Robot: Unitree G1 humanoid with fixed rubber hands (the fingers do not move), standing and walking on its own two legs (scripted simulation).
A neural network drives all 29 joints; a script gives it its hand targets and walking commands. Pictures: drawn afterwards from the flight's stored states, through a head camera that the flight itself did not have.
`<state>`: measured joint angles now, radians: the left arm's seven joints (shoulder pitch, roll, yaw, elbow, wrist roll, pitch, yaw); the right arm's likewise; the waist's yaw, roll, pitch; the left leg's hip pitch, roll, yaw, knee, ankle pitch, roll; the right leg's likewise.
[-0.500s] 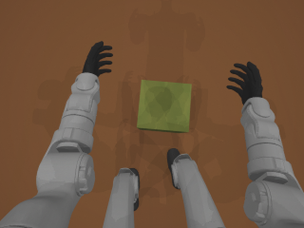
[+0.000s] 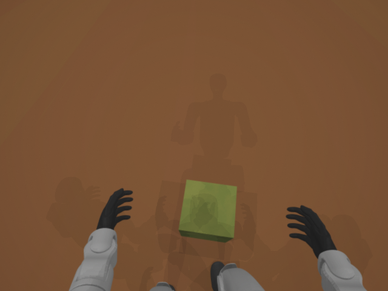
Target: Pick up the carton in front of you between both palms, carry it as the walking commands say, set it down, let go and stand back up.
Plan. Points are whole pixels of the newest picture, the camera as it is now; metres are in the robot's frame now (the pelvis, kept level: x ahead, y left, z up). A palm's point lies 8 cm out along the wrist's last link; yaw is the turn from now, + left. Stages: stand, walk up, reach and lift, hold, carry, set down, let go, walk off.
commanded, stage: let go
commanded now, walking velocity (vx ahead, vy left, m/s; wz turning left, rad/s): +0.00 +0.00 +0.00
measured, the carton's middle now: (207, 212) +0.37 -0.06 -0.63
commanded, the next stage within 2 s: stand in 0.72 s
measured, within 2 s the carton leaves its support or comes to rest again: neither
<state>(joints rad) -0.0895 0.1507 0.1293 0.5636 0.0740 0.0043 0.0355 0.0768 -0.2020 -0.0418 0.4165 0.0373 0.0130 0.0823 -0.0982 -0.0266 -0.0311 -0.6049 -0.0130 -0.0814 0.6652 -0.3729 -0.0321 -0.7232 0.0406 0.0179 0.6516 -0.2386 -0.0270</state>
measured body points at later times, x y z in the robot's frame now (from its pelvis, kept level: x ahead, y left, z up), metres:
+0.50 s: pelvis +0.02 +0.04 +0.02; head +0.04 +0.04 +0.47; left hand +0.19 +0.28 -0.05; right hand +0.19 -0.19 -0.05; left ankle -0.04 +0.14 -0.72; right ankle +0.03 -0.10 -0.72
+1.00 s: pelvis +0.04 +0.02 +0.01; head +0.05 +0.00 +0.46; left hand +0.14 +0.28 -0.10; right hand +0.13 -0.26 -0.10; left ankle -0.04 +0.14 -0.72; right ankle +0.03 -0.10 -0.72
